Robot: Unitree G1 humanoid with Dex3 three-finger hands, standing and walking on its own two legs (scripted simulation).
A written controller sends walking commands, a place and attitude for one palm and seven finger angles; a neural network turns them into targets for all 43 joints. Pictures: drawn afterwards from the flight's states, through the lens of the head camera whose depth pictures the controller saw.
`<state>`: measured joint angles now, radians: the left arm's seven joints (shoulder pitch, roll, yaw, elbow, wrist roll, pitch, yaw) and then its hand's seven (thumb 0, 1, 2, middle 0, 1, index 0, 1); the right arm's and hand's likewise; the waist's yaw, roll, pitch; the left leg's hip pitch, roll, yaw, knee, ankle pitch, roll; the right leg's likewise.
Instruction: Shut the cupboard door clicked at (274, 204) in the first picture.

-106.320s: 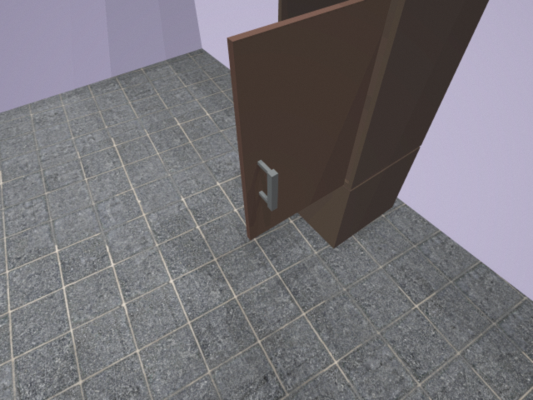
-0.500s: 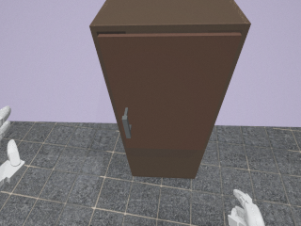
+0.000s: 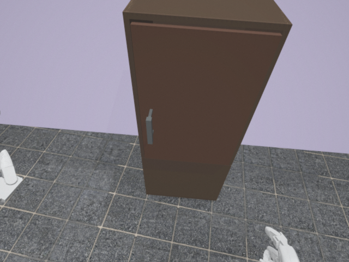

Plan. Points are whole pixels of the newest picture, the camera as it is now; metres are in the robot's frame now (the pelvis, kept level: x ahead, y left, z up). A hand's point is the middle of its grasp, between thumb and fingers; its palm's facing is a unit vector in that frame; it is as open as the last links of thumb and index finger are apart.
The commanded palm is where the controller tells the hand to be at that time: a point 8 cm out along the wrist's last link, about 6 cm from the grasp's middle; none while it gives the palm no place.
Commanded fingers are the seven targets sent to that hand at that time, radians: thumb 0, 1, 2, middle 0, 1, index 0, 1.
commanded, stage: step back with the hand held close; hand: left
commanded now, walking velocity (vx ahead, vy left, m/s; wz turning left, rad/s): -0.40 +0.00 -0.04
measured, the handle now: (150, 127) +0.58 +0.12 -0.09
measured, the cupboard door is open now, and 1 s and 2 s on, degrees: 0 0 0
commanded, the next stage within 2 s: stop stepping back and stand still in 0.60 s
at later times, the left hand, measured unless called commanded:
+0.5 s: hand out of the picture +0.14 +0.29 +0.18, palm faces +0.49 -0.73 -0.48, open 7.4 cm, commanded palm +0.07 +0.31 +0.19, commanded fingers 0.00 0.90 0.90 -0.20 -0.30 -0.20 -0.30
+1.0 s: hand out of the picture +0.10 +0.32 +0.17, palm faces +0.46 -0.81 -0.36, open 7.4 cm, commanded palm +0.02 +0.34 +0.19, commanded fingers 0.00 0.90 0.90 -0.20 -0.30 -0.20 -0.30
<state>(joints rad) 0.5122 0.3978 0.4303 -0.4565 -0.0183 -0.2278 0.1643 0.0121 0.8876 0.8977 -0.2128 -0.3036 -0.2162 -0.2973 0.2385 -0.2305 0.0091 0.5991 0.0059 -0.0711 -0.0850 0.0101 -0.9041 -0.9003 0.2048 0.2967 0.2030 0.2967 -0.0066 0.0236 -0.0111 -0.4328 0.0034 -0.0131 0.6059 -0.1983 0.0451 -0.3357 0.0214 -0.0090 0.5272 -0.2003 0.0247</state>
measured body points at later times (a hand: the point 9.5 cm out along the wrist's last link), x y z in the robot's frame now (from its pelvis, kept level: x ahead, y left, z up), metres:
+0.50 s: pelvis -0.05 +0.00 -0.01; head -0.04 +0.04 +0.44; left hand +0.11 +0.33 +0.20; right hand +0.12 -0.23 -0.08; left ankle +0.09 +0.10 -0.73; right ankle -0.14 -0.13 -0.72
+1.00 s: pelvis -0.12 +0.04 +0.01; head -0.12 +0.08 +0.46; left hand +0.06 +0.36 +0.19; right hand +0.00 -0.21 -0.06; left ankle +0.00 +0.10 -0.72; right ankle -0.17 -0.09 -0.70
